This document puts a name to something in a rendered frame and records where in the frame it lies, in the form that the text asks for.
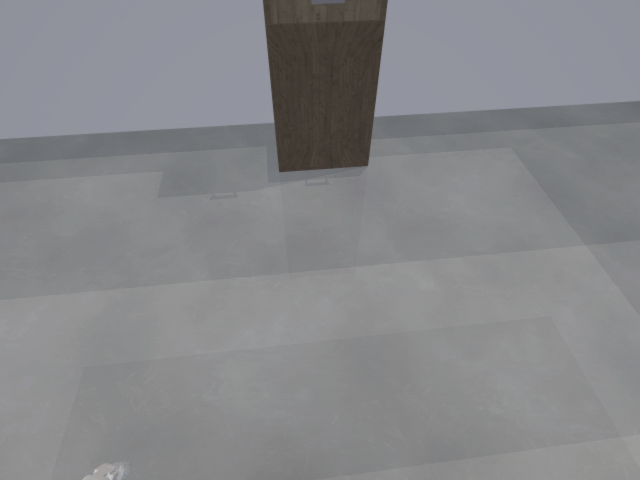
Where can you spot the drawer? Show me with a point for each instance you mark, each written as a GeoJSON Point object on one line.
{"type": "Point", "coordinates": [301, 11]}

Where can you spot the cabinet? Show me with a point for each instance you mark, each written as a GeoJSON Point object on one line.
{"type": "Point", "coordinates": [324, 79]}

